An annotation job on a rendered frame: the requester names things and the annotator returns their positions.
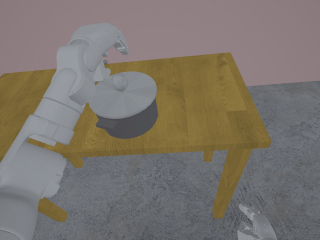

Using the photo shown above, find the table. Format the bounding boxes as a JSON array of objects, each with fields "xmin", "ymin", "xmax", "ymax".
[{"xmin": 0, "ymin": 52, "xmax": 272, "ymax": 222}]

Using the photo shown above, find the robot left hand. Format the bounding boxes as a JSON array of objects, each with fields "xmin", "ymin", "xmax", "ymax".
[{"xmin": 71, "ymin": 22, "xmax": 129, "ymax": 82}]

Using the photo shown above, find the robot right hand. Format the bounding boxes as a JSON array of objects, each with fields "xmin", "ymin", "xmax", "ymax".
[{"xmin": 237, "ymin": 203, "xmax": 277, "ymax": 240}]

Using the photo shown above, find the pot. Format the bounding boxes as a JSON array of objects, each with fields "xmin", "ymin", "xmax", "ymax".
[{"xmin": 95, "ymin": 98, "xmax": 159, "ymax": 139}]

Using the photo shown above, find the knob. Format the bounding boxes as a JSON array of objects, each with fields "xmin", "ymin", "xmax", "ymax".
[{"xmin": 110, "ymin": 73, "xmax": 128, "ymax": 91}]

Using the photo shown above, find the lid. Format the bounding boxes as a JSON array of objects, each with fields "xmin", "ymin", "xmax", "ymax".
[{"xmin": 88, "ymin": 71, "xmax": 157, "ymax": 119}]

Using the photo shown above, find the robot left forearm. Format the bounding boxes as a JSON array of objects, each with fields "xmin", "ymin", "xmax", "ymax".
[{"xmin": 0, "ymin": 36, "xmax": 102, "ymax": 182}]

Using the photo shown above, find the robot left upper arm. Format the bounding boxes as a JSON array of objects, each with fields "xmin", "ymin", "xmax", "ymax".
[{"xmin": 0, "ymin": 142, "xmax": 67, "ymax": 240}]

